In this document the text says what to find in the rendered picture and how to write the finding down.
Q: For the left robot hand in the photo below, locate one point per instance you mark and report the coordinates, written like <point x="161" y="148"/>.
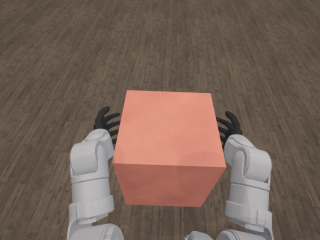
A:
<point x="101" y="122"/>

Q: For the left robot forearm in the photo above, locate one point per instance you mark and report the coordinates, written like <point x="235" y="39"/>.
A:
<point x="89" y="175"/>

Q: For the right robot upper arm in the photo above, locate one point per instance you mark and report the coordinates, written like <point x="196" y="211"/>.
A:
<point x="230" y="234"/>

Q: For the carton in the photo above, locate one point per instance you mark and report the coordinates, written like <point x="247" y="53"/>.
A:
<point x="168" y="150"/>

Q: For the right robot forearm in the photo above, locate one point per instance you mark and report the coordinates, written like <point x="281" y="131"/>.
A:
<point x="248" y="204"/>

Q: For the right robot hand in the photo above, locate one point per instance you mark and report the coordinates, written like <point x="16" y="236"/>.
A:
<point x="233" y="129"/>

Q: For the left robot upper arm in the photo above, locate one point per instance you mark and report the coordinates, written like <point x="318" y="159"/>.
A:
<point x="107" y="231"/>

